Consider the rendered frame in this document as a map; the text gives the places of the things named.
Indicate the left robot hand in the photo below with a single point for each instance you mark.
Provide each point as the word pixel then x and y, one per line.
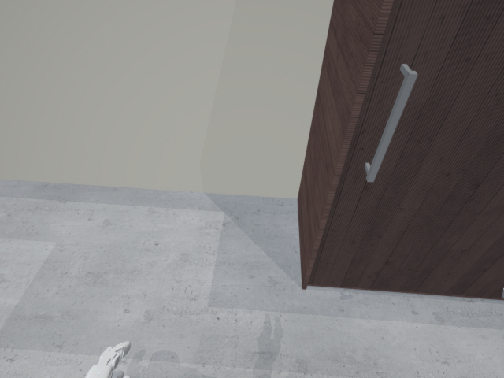
pixel 109 361

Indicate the wardrobe door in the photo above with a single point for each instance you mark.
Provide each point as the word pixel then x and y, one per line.
pixel 433 219

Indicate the handle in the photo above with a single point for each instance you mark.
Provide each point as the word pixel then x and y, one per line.
pixel 400 102

